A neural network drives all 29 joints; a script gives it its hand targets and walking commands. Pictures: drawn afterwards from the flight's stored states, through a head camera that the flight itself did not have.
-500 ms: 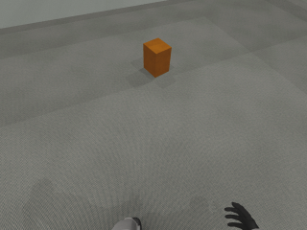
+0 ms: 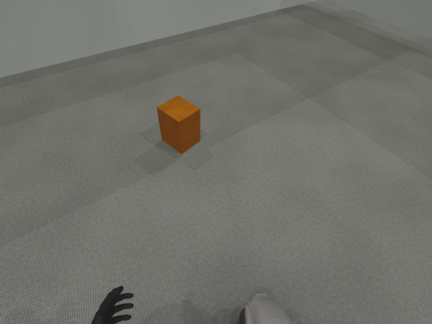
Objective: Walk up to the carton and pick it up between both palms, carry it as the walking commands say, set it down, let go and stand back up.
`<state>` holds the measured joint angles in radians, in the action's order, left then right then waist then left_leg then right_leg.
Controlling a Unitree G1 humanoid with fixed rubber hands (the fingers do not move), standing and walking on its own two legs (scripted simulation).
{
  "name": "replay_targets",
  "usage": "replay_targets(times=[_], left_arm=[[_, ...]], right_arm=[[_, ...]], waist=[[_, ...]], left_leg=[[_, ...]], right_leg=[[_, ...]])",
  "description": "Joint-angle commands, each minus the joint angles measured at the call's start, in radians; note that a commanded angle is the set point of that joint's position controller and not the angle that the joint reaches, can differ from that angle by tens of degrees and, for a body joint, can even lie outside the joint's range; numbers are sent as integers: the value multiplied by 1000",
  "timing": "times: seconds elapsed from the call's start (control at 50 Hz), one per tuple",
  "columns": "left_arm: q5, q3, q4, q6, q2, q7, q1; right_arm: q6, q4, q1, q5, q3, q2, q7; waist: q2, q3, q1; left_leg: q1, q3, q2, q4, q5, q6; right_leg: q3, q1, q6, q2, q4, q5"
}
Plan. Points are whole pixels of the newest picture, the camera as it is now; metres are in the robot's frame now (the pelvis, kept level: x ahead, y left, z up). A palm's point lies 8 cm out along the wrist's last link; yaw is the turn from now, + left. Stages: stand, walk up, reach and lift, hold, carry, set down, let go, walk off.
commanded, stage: walk up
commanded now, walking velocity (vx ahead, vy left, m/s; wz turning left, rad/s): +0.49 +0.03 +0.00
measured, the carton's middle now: (179, 125) +1.36 +0.07 -0.64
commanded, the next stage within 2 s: none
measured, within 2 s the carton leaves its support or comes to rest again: neither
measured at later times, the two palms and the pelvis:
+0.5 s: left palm out of the picture +0.16 +0.25 -0.13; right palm (286, 205) +0.41 -0.22 -0.12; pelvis +0.27 +0.01 +0.00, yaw +1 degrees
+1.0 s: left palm (108, 152) +0.65 +0.28 -0.13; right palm (267, 207) +0.41 -0.17 -0.12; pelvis +0.52 +0.05 +0.01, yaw +0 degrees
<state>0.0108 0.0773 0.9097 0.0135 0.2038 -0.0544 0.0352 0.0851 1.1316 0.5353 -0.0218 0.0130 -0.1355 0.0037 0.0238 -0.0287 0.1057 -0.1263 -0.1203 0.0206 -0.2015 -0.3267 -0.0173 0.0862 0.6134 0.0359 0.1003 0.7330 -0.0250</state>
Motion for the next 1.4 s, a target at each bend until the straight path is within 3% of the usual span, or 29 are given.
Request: replay_targets(times=[0.0, 0.04, 0.06, 0.08, 0.1, 0.12, 0.16, 0.24, 0.36, 0.46, 0.5, 0.52, 0.54, 0.56, 0.58, 0.6, 0.62, 0.64, 0.74, 0.84, 0.98, 1.02, 1.06, 1.08, 1.1, 1.12, 1.16, 1.24, 1.38], left_arm=[[-4, -1, -98, -42, 18, 9, -126], [2, 7, -78, -63, 24, 19, -31], [11, 15, -45, -75, 42, 29, 105], [23, 38, 20, -87, 111, 45, 325], [28, 68, 68, -97, 254, 57, 509], [20, 77, 77, -94, 309, 66, 520], [13, 49, 92, -90, 212, 78, 399], [10, -5, 100, -101, 62, 72, 299], [11, 0, 91, -107, 69, 64, 322], [8, 28, 99, -94, 145, 58, 369], [5, 32, 97, -93, 148, 51, 371], [7, 27, 110, -91, 110, 45, 396], [0, 24, 97, -94, 81, 41, 405], [-14, 16, 39, -98, 41, 39, 413], [-10, 19, 27, -94, 65, 44, 380], [1, 13, 36, -89, 80, 44, 335], [-1, 11, 69, -87, 54, 44, 347], [4, 6, 97, -77, 24, 38, 375], [14, 6, 66, -26, 24, 23, 335], [19, 2, 8, -9, 22, 5, 168], [3, -8, -50, -43, 20, -1, -21], [8, -3, -49, -56, 32, 7, 15], [19, 15, -3, -76, 68, 25, 172], [26, 36, 56, -87, 130, 41, 358], [35, 63, 85, -94, 250, 55, 516], [31, 80, 87, -97, 322, 62, 558], [2, 49, 93, -96, 230, 67, 440], [8, -5, 90, -106, 84, 64, 306], [15, -16, 106, -113, 89, 69, 357]], right_arm=[[11, -28, 43, -4, 35, -152, 16], [6, -14, 65, -3, 40, -161, 19], [3, -9, 54, 3, 42, -168, 21], [6, -24, 31, 12, 39, -161, 21], [14, -76, 27, 33, 27, -112, 14], [10, -77, 20, 42, 53, -140, 20], [-2, -66, -67, 17, 84, -165, 6], [-39, -88, -96, 0, 67, -37, -30], [-81, -175, -287, -7, 39, -42, -70], [-59, -230, -452, -10, 42, -117, -83], [-43, -201, -353, -15, 66, -168, -68], [-27, -154, -196, -20, 76, -201, -49], [-14, -99, -10, -28, 109, -295, -27], [-5, -89, 82, -30, 127, -403, -9], [-10, -113, -1, -10, 112, -393, -6], [-16, -117, -95, -2, 82, -307, -5], [-6, -134, -166, -11, 66, -253, -8], [4, -141, -214, -8, 58, -232, -6], [19, -122, -219, 5, 40, -169, -10], [22, -82, -112, 5, 33, -148, -3], [18, -47, -22, -3, 46, -163, 7], [8, -36, -12, -3, 56, -173, 8], [3, -22, -15, 6, 53, -182, 7], [3, -29, -12, 4, 43, -162, 4], [5, -68, 0, 11, 27, -104, 1], [4, -87, -31, 26, 46, -115, 7], [-10, -80, -109, 4, 78, -172, -6], [-42, -82, -93, -1, 65, -51, -29], [-83, -176, -324, -2, 45, -67, -67]], waist=[[-160, -96, -18], [-134, -19, -65], [-109, 71, -128], [-39, 221, -213], [248, 388, -267], [154, 418, -239], [-80, 207, -179], [94, -12, -108], [177, -112, -102], [158, -76, -151], [104, 37, -102], [42, 147, -32], [-178, 217, 51], [-416, 287, 59], [-314, 200, 24], [-223, 163, 1], [-83, 139, -28], [-57, 101, -59], [-187, -48, -108], [-174, -124, -85], [-179, -113, -30], [-228, -49, -61], [-120, 48, -142], [0, 169, -210], [330, 309, -257], [288, 326, -256], [0, 155, -189], [114, 26, -113], [146, -108, -108]], left_leg=[[81, 54, 220, -22, 612, -86], [73, 33, 218, -190, 845, -76], [149, 5, 187, -350, 842, -57], [386, 11, 157, -598, 645, -26], [647, 34, 46, -977, -126, -4], [721, 150, 31, -1118, -273, -23], [720, 194, 83, -1175, -67, -2], [680, 152, 134, -1014, 112, 17], [648, 34, 126, -589, 261, 56], [495, -15, 96, -368, 264, 54], [300, -27, 60, -322, 182, 31], [97, -33, 51, -319, 105, 26], [-105, 187, 225, -230, -13, -36], [-179, 605, 495, -55, -123, -105], [-85, 635, 502, -7, -94, -128], [-7, 493, 436, -32, -72, -140], [82, 427, 427, -58, 44, -81], [183, 377, 401, -56, 140, -55], [324, 204, 300, 42, 124, -44], [290, 154, 294, 110, 69, -53], [168, 59, 270, 53, 275, -65], [175, 8, 216, -24, 323, -84], [260, -29, 195, -273, 500, -56], [432, -27, 161, -511, 424, -22], [659, -33, 63, -858, -181, 11], [751, 85, 36, -1026, -269, 5], [751, 146, 97, -1127, -78, 20], [670, 139, 147, -976, 106, 42], [671, 43, 134, -621, 271, 77]], right_leg=[[68, -73, -31, -38, -135, -123], [95, -213, -48, -78, -197, -165], [104, -422, -61, -87, -244, -122], [-5, -796, -111, 14, -228, -74], [-428, -1066, -208, 386, -289, 71], [-608, -1054, -247, 491, -345, 256], [-472, -730, -215, 431, -353, 286], [-195, -423, -121, 240, -494, 17], [11, -327, -102, 168, -572, -99], [-44, -368, -113, 225, -566, -185], [30, -366, -93, 169, -380, -92], [99, -330, -82, 74, -160, -100], [113, -131, -58, 9, 139, -284], [36, 40, -30, -59, 424, -619], [-59, 102, -36, -2, 523, -549], [-64, 103, -48, 46, 570, -404], [-81, 69, -49, 57, 564, -328], [-87, 18, -45, 69, 537, -289], [-57, -5, -26, 63, 397, -143], [-29, 67, -4, 47, 201, -25], [43, -52, -7, 6, -145, -50], [83, -198, -23, -27, -164, -148], [107, -472, -40, -64, -249, -141], [28, -763, -74, -7, -238, -138], [-351, -980, -149, 320, -335, -107], [-589, -981, -203, 435, -430, 6], [-528, -699, -196, 424, -427, 113], [-169, -462, -106, 244, -492, 71], [-21, -366, -107, 193, -566, 19]])
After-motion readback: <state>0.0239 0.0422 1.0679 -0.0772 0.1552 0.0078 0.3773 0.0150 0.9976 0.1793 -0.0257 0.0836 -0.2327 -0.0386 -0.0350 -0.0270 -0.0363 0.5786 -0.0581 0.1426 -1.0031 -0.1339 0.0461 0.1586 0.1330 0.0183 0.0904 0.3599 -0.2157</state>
